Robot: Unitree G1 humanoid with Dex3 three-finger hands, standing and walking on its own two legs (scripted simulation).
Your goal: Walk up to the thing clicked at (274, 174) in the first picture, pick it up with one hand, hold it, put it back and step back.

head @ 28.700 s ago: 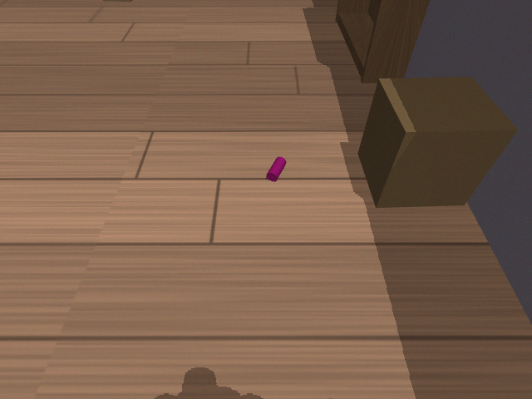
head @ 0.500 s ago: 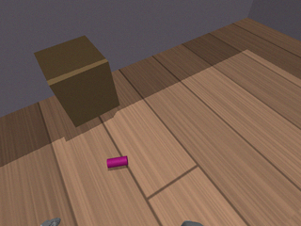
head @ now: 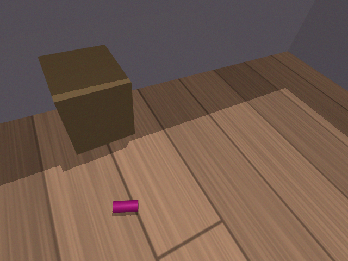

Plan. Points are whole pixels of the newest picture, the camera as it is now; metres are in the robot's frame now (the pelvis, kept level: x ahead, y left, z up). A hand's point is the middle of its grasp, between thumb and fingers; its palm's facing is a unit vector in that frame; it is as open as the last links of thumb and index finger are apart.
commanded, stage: walk up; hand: left
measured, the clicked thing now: (125, 206) +0.52 +0.22 -0.73
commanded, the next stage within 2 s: stand in 1.58 s
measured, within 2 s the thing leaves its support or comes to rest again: neither
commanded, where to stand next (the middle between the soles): +0.11 -0.03 m, yaw +1 degrees
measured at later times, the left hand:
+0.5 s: hand out of the picture +0.12 +0.22 -0.14, palm faces -0.04 -0.93 -0.37, open 7.4 cm
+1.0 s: hand out of the picture +0.14 +0.22 -0.14, palm faces -0.02 -0.95 -0.32, open 7.4 cm
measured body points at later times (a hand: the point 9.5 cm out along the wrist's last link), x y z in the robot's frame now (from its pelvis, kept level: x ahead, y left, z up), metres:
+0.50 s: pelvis +0.04 -0.03 +0.00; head +0.05 -0.05 +0.45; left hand +0.12 +0.27 -0.11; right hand +0.11 -0.33 -0.14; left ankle +0.07 +0.10 -0.73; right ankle +0.06 -0.17 -0.73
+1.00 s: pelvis +0.05 -0.03 +0.02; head +0.06 -0.03 +0.47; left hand +0.14 +0.27 -0.12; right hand +0.13 -0.34 -0.11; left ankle +0.07 +0.10 -0.73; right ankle +0.06 -0.17 -0.73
